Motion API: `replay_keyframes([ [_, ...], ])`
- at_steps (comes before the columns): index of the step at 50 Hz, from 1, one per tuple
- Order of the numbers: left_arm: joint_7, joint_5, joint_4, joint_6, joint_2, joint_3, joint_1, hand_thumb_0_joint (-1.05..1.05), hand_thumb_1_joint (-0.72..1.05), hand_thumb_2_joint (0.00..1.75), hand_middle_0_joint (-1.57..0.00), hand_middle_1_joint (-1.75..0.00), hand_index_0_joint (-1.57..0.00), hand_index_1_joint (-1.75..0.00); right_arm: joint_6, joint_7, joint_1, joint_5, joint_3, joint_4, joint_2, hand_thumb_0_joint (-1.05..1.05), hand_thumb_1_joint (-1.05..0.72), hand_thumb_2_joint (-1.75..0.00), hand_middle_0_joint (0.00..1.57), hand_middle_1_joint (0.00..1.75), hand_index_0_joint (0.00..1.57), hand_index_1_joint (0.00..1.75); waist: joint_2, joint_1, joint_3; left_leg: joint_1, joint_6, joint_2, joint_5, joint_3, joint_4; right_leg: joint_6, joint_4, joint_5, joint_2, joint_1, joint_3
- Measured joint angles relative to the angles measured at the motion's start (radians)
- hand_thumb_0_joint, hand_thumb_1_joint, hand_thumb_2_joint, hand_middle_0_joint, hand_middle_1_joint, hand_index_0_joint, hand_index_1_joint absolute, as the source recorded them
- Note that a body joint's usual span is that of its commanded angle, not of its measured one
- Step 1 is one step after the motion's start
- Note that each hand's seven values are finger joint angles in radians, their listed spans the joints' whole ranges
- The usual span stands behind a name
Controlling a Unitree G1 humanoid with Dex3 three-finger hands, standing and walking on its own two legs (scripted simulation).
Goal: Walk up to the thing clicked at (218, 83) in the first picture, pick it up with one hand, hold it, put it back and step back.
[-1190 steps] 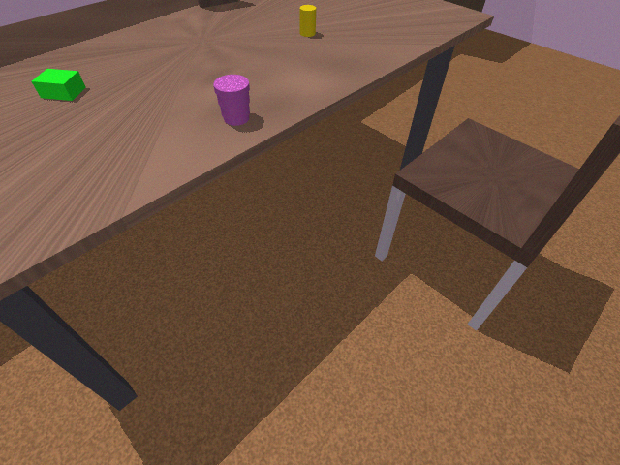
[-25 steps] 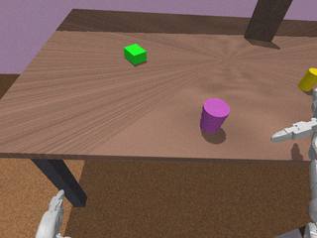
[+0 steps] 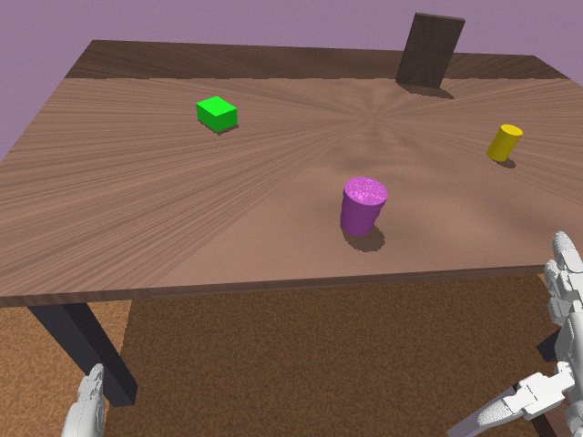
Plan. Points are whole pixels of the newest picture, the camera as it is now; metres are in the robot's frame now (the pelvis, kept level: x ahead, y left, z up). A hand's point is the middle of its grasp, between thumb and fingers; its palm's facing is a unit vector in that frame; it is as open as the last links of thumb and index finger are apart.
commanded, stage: sink last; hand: right
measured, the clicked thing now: (360, 208) +0.49 -0.17 +0.03
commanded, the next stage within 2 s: home in 0.22 s
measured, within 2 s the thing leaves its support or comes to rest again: neither
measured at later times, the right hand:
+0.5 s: hand (560, 329) +0.18 -0.29 +0.15, palm faces +0.46 +0.77 -0.44, open 17.7 cm
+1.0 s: hand (395, 409) +0.17 -0.17 -0.08, palm faces +0.07 +0.98 -0.19, open 17.5 cm
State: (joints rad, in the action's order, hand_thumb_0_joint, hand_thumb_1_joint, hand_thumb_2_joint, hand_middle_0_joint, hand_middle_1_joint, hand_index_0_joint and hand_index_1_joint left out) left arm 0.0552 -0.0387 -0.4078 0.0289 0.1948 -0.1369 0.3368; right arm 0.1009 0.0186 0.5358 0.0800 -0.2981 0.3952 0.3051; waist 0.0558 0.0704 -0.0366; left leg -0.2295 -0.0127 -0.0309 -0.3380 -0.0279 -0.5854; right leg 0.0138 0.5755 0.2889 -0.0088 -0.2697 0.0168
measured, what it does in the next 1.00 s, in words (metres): stands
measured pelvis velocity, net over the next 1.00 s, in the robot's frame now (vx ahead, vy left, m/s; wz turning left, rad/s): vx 0.01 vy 0.00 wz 0.02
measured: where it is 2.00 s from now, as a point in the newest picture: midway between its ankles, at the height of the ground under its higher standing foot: outside the picture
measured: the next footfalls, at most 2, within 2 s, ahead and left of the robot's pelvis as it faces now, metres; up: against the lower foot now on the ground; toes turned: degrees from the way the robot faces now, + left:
none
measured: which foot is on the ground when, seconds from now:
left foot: down 0.00-1.00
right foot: down 0.00-1.00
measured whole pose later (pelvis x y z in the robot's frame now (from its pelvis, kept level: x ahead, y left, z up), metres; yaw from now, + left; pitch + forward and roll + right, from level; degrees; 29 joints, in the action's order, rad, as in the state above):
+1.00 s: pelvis +0.01 +0.00 +0.01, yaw +1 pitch +1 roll +0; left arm 0.06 0.00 -0.65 0.10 0.17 0.02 0.17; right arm 0.15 0.04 0.34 0.00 -0.03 -0.40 0.16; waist -0.02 0.00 0.05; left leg -0.21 -0.01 -0.02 -0.29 -0.01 -0.48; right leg 0.01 0.48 0.25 -0.02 -0.24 0.00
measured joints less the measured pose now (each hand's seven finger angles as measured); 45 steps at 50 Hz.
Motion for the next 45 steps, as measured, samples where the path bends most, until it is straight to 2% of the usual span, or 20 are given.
replay_keyframes([
  [5,0.009,0.005,-0.053,0.025,0.024,-0.032,0.002,-0.01,-0.53,0.06,-0.05,-0.05,-0.05,-0.06,0.045,0.013,-0.043,0.001,-0.065,-0.031,0.019,-0.02,0.59,-0.04,0.06,0.06,0.06,0.05,0.013,-0.006,0.019,0.012,0.005,-0.002,0.008,-0.006,-0.004,0.004,-0.013,-0.019,0.002,0.017,0.006],
  [7,0.012,0.006,-0.058,0.031,0.034,-0.032,0.007,-0.01,-0.53,0.06,-0.05,-0.05,-0.05,-0.05,0.069,0.016,-0.065,0.0,-0.086,-0.057,0.023,-0.02,0.6,-0.04,0.06,0.06,0.06,0.05,0.015,-0.011,0.033,0.011,0.008,0.0,0.013,-0.004,-0.004,0.006,-0.019,-0.027,0.0,0.02,0.004],
  [15,0.006,0.017,-0.079,0.063,0.023,-0.006,0.007,-0.01,-0.54,0.07,-0.05,-0.05,-0.05,-0.06,0.155,0.007,-0.111,-0.015,-0.089,-0.1,0.032,-0.02,0.58,-0.04,0.06,0.06,0.06,0.05,-0.018,-0.012,0.068,0.007,0.016,0.01,0.037,0.006,0.014,0.014,-0.054,-0.056,-0.01,0.03,-0.006],
  [20,0.008,0.019,-0.132,0.077,0.027,-0.025,-0.022,-0.01,-0.53,0.1,-0.06,-0.07,-0.06,-0.08,0.195,0.013,-0.126,-0.017,-0.135,-0.14,0.065,-0.02,0.58,-0.04,0.06,0.05,0.06,0.05,-0.014,-0.011,0.07,0.026,0.015,0.012,0.049,0.003,0.04,0.013,-0.066,-0.06,-0.011,0.042,-0.003],
  [22,0.012,0.017,-0.149,0.079,0.031,-0.014,-0.037,-0.01,-0.48,0.15,-0.07,-0.09,-0.07,-0.09,0.209,0.018,-0.13,-0.016,-0.151,-0.179,0.069,-0.02,0.58,-0.04,0.06,0.05,0.06,0.05,-0.009,-0.012,0.071,0.033,0.012,0.011,0.053,0.003,0.051,0.011,-0.072,-0.062,-0.011,0.046,-0.004],
  [24,0.014,0.012,-0.154,0.078,0.026,0.017,-0.05,-0.01,-0.41,0.21,-0.08,-0.11,-0.08,-0.11,0.215,0.02,-0.132,-0.014,-0.149,-0.219,0.061,-0.02,0.59,-0.03,0.06,0.05,0.06,0.05,-0.007,-0.011,0.075,0.037,0.01,0.011,0.057,0.006,0.061,0.009,-0.079,-0.064,-0.01,0.05,-0.007],
  [26,0.013,0.01,-0.152,0.079,0.01,0.061,-0.066,-0.01,-0.31,0.28,-0.09,-0.13,-0.09,-0.13,0.215,0.019,-0.132,-0.013,-0.124,-0.26,0.044,-0.02,0.59,-0.03,0.05,0.05,0.05,0.04,-0.01,-0.01,0.082,0.04,0.008,0.009,0.061,0.008,0.069,0.007,-0.088,-0.067,-0.009,0.054,-0.009],
  [29,0.002,0.014,-0.144,0.086,-0.033,0.108,-0.087,-0.01,-0.13,0.39,-0.11,-0.15,-0.11,-0.15,0.2,0.01,-0.128,-0.017,-0.057,-0.32,0.001,-0.02,0.6,-0.03,0.05,0.05,0.05,0.04,-0.021,-0.01,0.087,0.04,0.006,0.005,0.065,0.01,0.08,0.005,-0.104,-0.073,-0.004,0.056,-0.011],
  [33,-0.011,0.025,-0.149,0.103,-0.059,0.105,-0.095,-0.01,0.13,0.51,-0.13,-0.19,-0.14,-0.19,0.155,-0.005,-0.1,-0.029,0.042,-0.373,-0.059,-0.02,0.59,-0.03,0.05,0.05,0.05,0.04,-0.032,-0.015,0.087,0.046,0.001,-0.003,0.066,0.009,0.095,0.0,-0.12,-0.075,0.004,0.062,-0.011],
  [38,-0.004,0.025,-0.184,0.1,-0.018,0.078,-0.089,0.0,0.38,0.62,-0.16,-0.22,-0.16,-0.22,0.108,-0.004,-0.068,-0.048,0.121,-0.441,-0.09,-0.02,0.58,-0.04,0.05,0.05,0.05,0.04,-0.037,-0.029,0.088,0.06,-0.004,-0.006,0.063,0.01,0.112,-0.004,-0.123,-0.065,0.006,0.07,-0.013],
  [41,0.009,0.021,-0.209,0.088,0.001,0.097,-0.103,0.0,0.48,0.67,-0.16,-0.23,-0.16,-0.23,0.093,0.007,-0.086,-0.051,0.155,-0.523,-0.09,-0.02,0.57,-0.04,0.06,0.05,0.05,0.05,-0.047,-0.041,0.094,0.058,-0.004,-0.002,0.06,0.012,0.113,-0.004,-0.117,-0.057,0.002,0.065,-0.014],
  [45,0.013,0.023,-0.23,0.079,-0.014,0.132,-0.143,0.01,0.58,0.72,-0.16,-0.25,-0.17,-0.24,0.074,0.014,-0.145,-0.058,0.221,-0.656,-0.101,-0.02,0.56,-0.05,0.05,0.05,0.05,0.05,-0.066,-0.057,0.098,0.035,-0.001,0.005,0.058,0.015,0.107,-0.002,-0.106,-0.051,-0.005,0.042,-0.017],
])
